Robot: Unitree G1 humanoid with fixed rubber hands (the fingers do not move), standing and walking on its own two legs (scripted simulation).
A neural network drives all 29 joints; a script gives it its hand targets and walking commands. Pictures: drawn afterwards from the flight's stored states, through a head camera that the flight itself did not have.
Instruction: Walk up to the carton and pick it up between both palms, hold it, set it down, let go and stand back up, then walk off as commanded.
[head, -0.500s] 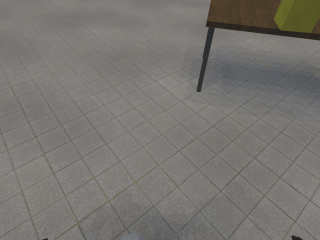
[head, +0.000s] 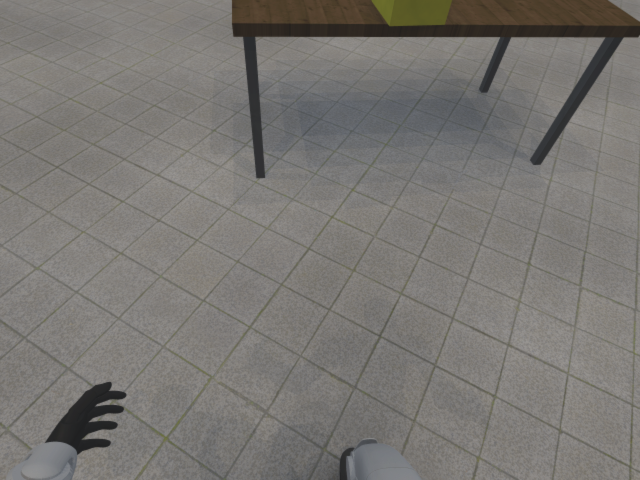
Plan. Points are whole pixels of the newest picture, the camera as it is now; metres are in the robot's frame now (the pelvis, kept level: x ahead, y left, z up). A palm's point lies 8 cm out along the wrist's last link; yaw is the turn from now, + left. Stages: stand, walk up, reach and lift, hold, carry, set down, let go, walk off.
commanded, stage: walk up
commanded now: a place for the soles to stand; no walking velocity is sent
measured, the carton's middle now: out of the picture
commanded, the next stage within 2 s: none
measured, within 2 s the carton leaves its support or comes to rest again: neither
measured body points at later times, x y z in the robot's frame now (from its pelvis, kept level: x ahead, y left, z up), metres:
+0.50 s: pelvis +0.20 -0.06 -0.01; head +0.20 -0.03 +0.43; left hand +0.28 +0.28 -0.13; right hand +0.31 -0.41 -0.06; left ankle +0.29 +0.05 -0.72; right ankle +0.16 -0.15 -0.69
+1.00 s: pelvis +0.38 -0.18 -0.01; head +0.39 -0.18 +0.44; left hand +0.49 +0.17 -0.09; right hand +0.45 -0.54 -0.10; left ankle +0.43 -0.05 -0.68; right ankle +0.41 -0.29 -0.72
